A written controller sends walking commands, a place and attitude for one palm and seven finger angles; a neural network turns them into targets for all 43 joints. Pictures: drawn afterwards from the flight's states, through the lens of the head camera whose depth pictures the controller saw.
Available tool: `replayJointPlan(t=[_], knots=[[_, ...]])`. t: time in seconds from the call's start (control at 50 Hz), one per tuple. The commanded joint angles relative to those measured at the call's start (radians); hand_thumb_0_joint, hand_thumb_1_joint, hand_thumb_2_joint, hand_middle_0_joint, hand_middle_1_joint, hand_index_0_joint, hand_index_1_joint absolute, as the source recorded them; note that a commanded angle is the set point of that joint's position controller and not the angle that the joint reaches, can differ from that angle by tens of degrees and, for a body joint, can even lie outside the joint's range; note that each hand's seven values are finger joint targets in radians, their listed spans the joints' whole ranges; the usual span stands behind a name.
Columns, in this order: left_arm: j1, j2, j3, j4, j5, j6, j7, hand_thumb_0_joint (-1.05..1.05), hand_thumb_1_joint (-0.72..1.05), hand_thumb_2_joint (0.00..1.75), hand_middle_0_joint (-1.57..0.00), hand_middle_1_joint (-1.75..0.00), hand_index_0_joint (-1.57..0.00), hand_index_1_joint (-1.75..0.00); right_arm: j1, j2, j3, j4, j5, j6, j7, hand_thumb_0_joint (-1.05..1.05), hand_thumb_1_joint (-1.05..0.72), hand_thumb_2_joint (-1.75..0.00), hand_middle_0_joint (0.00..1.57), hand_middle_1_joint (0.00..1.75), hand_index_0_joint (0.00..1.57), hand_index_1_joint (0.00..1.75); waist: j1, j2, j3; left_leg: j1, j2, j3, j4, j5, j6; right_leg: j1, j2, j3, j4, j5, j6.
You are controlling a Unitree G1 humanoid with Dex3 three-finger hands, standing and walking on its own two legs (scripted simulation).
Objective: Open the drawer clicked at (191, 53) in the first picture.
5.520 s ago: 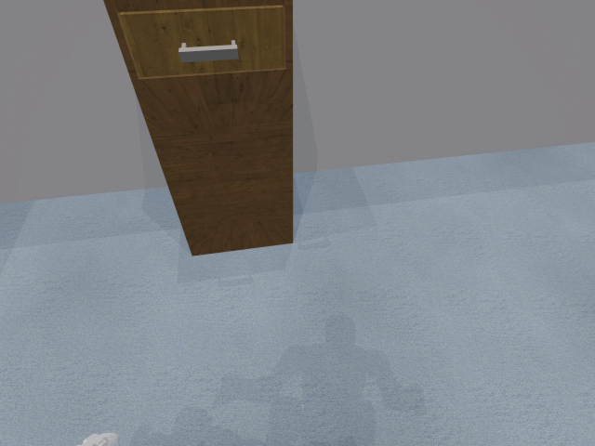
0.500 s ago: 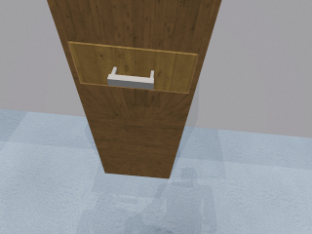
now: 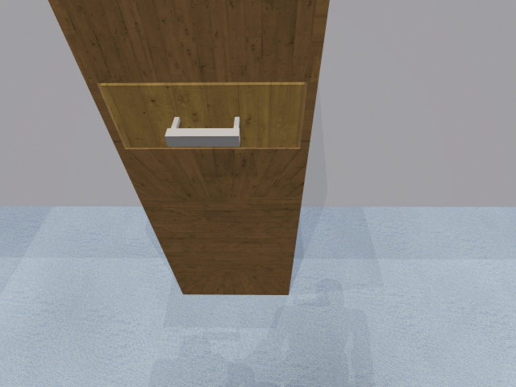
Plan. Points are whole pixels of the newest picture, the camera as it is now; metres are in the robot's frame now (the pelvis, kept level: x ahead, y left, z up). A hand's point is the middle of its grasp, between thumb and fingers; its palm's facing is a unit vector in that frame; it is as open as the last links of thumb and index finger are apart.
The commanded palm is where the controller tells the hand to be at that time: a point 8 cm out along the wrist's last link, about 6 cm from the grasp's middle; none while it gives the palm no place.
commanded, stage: look again from close up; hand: left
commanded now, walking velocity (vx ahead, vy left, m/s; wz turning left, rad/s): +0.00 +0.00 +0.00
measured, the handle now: (205, 129) +0.56 +0.13 +0.10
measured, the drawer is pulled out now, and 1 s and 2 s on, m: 0.00 0.00 0.00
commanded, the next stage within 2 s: raise the hand with hooked fingers in 0.32 s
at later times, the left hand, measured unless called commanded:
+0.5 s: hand out of the picture +0.03 +0.17 -0.14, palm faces -0.07 -0.94 -0.34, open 7.3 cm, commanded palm +0.11 +0.20 -0.05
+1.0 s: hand (118, 358) +0.16 +0.21 +0.00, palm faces +0.07 -0.09 -0.99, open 9.5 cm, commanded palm +0.16 +0.21 +0.06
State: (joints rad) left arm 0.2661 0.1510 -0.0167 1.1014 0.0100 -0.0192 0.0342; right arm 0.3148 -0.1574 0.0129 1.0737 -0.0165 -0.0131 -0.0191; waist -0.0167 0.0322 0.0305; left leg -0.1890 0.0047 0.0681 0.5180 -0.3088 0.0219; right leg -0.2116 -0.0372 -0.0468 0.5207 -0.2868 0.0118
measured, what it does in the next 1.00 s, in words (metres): stands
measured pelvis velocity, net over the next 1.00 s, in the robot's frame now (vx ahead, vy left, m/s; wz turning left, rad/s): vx -0.02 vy -0.04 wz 0.02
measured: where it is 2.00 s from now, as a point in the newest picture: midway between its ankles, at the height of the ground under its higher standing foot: outside the picture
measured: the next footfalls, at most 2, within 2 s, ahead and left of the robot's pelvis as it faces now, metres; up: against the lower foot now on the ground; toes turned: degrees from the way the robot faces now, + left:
none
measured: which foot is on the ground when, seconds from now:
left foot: down 0.00-1.00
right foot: down 0.00-1.00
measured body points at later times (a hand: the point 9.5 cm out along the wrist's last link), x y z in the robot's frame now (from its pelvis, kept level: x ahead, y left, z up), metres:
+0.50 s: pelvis +0.00 -0.02 +0.00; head +0.01 -0.03 +0.45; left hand +0.04 +0.22 -0.12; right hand +0.01 -0.25 -0.16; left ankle -0.02 +0.10 -0.74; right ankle +0.00 -0.13 -0.74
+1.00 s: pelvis -0.02 -0.04 -0.03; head +0.00 -0.06 +0.42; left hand +0.16 +0.21 +0.05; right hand +0.26 -0.23 -0.09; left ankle -0.02 +0.10 -0.74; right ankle +0.00 -0.13 -0.74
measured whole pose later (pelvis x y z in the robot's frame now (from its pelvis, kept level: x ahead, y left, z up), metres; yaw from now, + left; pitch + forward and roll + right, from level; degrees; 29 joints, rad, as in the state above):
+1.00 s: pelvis -0.02 -0.04 -0.03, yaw +1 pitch +5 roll +1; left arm 0.40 0.38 -0.03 -0.06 1.03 -0.04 0.39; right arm 0.02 -0.23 -0.02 0.54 -0.08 0.06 0.02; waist 0.13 0.02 -0.06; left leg -0.45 0.04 0.03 0.74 -0.37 -0.02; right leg -0.49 -0.02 -0.07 0.79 -0.39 -0.05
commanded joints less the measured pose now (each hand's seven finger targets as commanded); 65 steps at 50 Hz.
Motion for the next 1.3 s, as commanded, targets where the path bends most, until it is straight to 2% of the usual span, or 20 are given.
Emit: replayJointPlan(t=[0.0,0.38,0.4,0.42,0.44,0.46,0.48,0.5,0.54,0.58,0.6,0.64,0.68,0.72,0.78,0.86,0.96,1.06,1.16,1.28], knots=[[0.043,0.097,0.011,-0.045,0.000,-0.005,0.003,0.00,0.90,0.90,-0.20,-0.30,-0.20,-0.30,0.038,-0.093,-0.014,-0.054,0.002,-0.017,-0.002,0.00,-0.90,-0.90,0.20,0.30,0.20,0.30,0.015,-0.037,0.087,-0.093,0.095,-0.117,-0.157,0.078,0.025,-0.020,-0.056,0.070,-0.092,0.031,-0.050],[0.073,0.093,0.019,-0.011,0.000,-0.011,0.000,0.00,0.90,0.90,-0.20,-0.30,-0.20,-0.30,0.036,-0.075,-0.009,0.021,0.005,-0.021,-0.009,0.00,-0.90,-0.90,0.20,0.30,0.20,0.30,0.019,-0.054,0.048,-0.019,0.089,-0.083,-0.166,0.137,0.012,-0.004,-0.072,0.092,-0.134,0.110,-0.049],[0.161,0.126,0.026,0.024,0.009,-0.024,0.040,0.00,0.90,0.90,-0.20,-0.30,-0.20,-0.30,-0.068,-0.115,-0.023,-0.044,0.015,-0.023,-0.001,0.00,-0.90,-0.90,0.20,0.30,0.20,0.30,0.062,-0.209,0.051,-0.102,0.108,-0.057,0.051,0.173,-0.022,0.023,-0.134,0.142,-0.125,0.570,-0.025],[-0.636,0.406,-0.012,-1.475,0.152,-0.206,0.044,0.00,0.88,0.89,-0.20,-0.32,-0.20,-0.32,-0.062,-0.265,-0.021,-0.382,0.066,-0.170,-0.058,0.00,-0.90,-0.90,0.20,0.30,0.20,0.30,-0.030,0.121,-0.458,0.178,-0.002,-0.034,-0.107,0.310,0.030,0.094,-0.011,0.175,-0.021,0.422,-0.056],[-0.188,0.382,0.052,-1.237,0.168,-0.131,0.136,0.00,0.85,0.88,-0.20,-0.33,-0.20,-0.33,-0.143,-0.200,-0.033,-0.341,0.054,-0.260,-0.100,0.00,-0.90,-0.90,0.20,0.30,0.20,0.30,0.052,0.277,-0.428,0.212,0.024,-0.036,-0.089,0.422,0.017,0.030,0.012,0.078,0.025,0.196,-0.073],[0.063,0.187,-0.042,-1.137,0.163,0.025,0.189,0.00,0.83,0.87,-0.21,-0.34,-0.21,-0.34,-0.155,-0.146,-0.045,-0.346,0.082,-0.294,-0.096,0.00,-0.90,-0.90,0.20,0.30,0.20,0.30,0.047,0.261,-0.231,0.060,0.023,-0.057,-0.119,0.317,-0.017,-0.045,0.022,0.036,0.031,0.059,-0.062],[0.078,0.084,-0.118,-1.137,0.210,0.054,0.197,0.00,0.81,0.86,-0.21,-0.36,-0.21,-0.36,-0.132,-0.149,-0.039,-0.342,0.085,-0.312,-0.094,0.00,-0.90,-0.90,0.20,0.30,0.20,0.30,0.015,0.145,-0.130,-0.002,0.024,-0.050,-0.102,0.247,-0.006,-0.091,0.028,0.006,0.013,0.084,-0.049],[0.003,0.149,-0.108,-1.237,0.289,0.047,0.221,0.00,0.78,0.85,-0.21,-0.37,-0.21,-0.37,-0.191,-0.192,-0.044,-0.406,0.069,-0.324,-0.087,0.00,-0.90,-0.90,0.20,0.30,0.20,0.30,0.004,0.078,-0.035,-0.057,0.009,-0.080,-0.076,0.162,0.002,-0.163,0.033,0.029,0.001,0.058,-0.055],[0.093,0.196,-0.084,-1.193,0.508,0.044,0.282,0.00,0.74,0.83,-0.21,-0.40,-0.21,-0.40,-0.182,-0.211,-0.048,-0.453,0.011,-0.292,-0.072,0.00,-0.90,-0.90,0.20,0.30,0.20,0.30,0.006,-0.107,-0.079,-0.136,-0.014,-0.081,-0.004,0.099,0.012,-0.254,0.045,0.027,0.011,-0.051,-0.057],[0.250,0.204,-0.045,-1.120,0.710,0.042,0.334,0.00,0.69,0.81,-0.22,-0.43,-0.22,-0.43,-0.203,-0.206,-0.078,-0.534,-0.021,-0.232,-0.038,0.00,-0.90,-0.90,0.20,0.30,0.20,0.30,0.068,-0.167,-0.124,-0.190,-0.037,-0.056,0.047,0.104,-0.004,-0.253,0.048,0.058,0.017,-0.137,-0.062],[0.384,0.164,-0.066,-1.068,0.791,0.040,0.351,0.00,0.67,0.80,-0.22,-0.45,-0.22,-0.45,-0.239,-0.205,-0.085,-0.570,-0.038,-0.193,-0.017,0.00,-0.90,-0.90,0.20,0.30,0.20,0.30,0.105,-0.218,-0.080,-0.246,-0.039,-0.051,0.054,0.091,-0.010,-0.258,0.050,0.075,0.017,-0.139,-0.068],[0.468,0.152,-0.065,-1.052,0.909,0.025,0.360,0.00,0.62,0.78,-0.22,-0.48,-0.22,-0.48,-0.289,-0.203,-0.086,-0.612,-0.046,-0.101,0.029,0.00,-0.90,-0.90,0.20,0.30,0.20,0.30,0.141,-0.277,-0.057,-0.320,-0.041,-0.033,0.072,0.089,-0.012,-0.231,0.041,0.118,0.032,-0.038,-0.079],[0.407,0.227,-0.009,-1.144,0.980,-0.004,0.362,0.00,0.57,0.76,-0.22,-0.51,-0.22,-0.51,-0.337,-0.202,-0.076,-0.648,-0.033,-0.035,0.063,0.00,-0.90,-0.90,0.20,0.30,0.20,0.30,0.168,-0.261,-0.115,-0.358,-0.048,-0.022,0.085,0.122,-0.011,-0.166,0.027,0.153,0.074,0.084,-0.080],[0.376,0.298,0.053,-1.231,1.029,-0.020,0.378,0.00,0.53,0.74,-0.23,-0.54,-0.23,-0.54,-0.353,-0.184,-0.069,-0.681,-0.028,-0.003,0.073,0.00,-0.90,-0.90,0.20,0.30,0.20,0.30,0.181,-0.177,-0.191,-0.342,-0.058,-0.008,0.096,0.128,-0.006,-0.117,0.026,0.172,0.092,0.121,-0.076],[0.170,0.368,0.099,-1.389,1.090,-0.021,0.427,0.00,0.46,0.71,-0.23,-0.58,-0.23,-0.58,-0.350,-0.173,-0.075,-0.697,-0.052,0.025,0.073,0.00,-0.90,-0.90,0.20,0.30,0.20,0.30,0.150,-0.037,-0.274,-0.249,-0.071,-0.014,0.141,0.144,0.001,-0.176,0.034,0.216,0.099,0.115,-0.080],[-0.122,0.419,0.115,-1.501,1.060,-0.044,0.452,0.00,0.36,0.67,-0.24,-0.64,-0.24,-0.64,-0.345,-0.162,-0.075,-0.688,-0.069,0.035,0.045,0.00,-0.90,-0.90,0.20,0.30,0.20,0.30,0.064,-0.026,-0.292,-0.140,-0.070,-0.044,0.207,0.115,0.016,-0.264,0.026,0.237,0.056,0.042,-0.068],[-0.121,0.376,0.065,-1.411,0.990,-0.026,0.383,0.00,0.25,0.62,-0.25,-0.72,-0.25,-0.72,-0.369,-0.157,-0.058,-0.669,-0.060,0.032,0.023,0.00,-0.90,-0.90,0.20,0.30,0.20,0.30,0.050,-0.025,-0.242,-0.126,-0.058,-0.049,0.168,0.116,0.022,-0.210,0.025,0.165,0.026,0.103,-0.049],[-0.046,0.400,0.066,-1.376,0.956,0.058,0.247,0.00,0.13,0.57,-0.25,-0.80,-0.25,-0.80,-0.386,-0.159,-0.033,-0.658,-0.035,0.057,0.009,0.00,-0.90,-0.90,0.20,0.30,0.20,0.30,0.106,-0.046,-0.225,-0.136,-0.041,-0.035,0.045,0.164,0.011,-0.042,0.022,0.116,-0.005,0.194,-0.041],[-0.047,0.467,0.141,-1.435,0.941,0.054,0.183,0.00,0.01,0.52,-0.26,-0.87,-0.26,-0.87,-0.379,-0.167,-0.025,-0.655,-0.027,0.058,0.005,0.00,-0.90,-0.90,0.20,0.30,0.20,0.30,0.141,-0.058,-0.231,-0.099,-0.027,-0.033,-0.031,0.235,0.008,0.067,0.020,0.088,-0.030,0.257,-0.039],[-0.153,0.482,0.162,-1.506,0.916,0.027,0.180,0.00,-0.13,0.46,-0.27,-0.96,-0.27,-0.96,-0.360,-0.176,-0.041,-0.632,-0.011,0.050,0.011,0.00,-0.90,-0.90,0.20,0.30,0.20,0.30,0.129,-0.010,-0.232,-0.030,-0.023,-0.038,-0.075,0.309,0.004,0.088,0.019,0.052,-0.053,0.290,-0.043]])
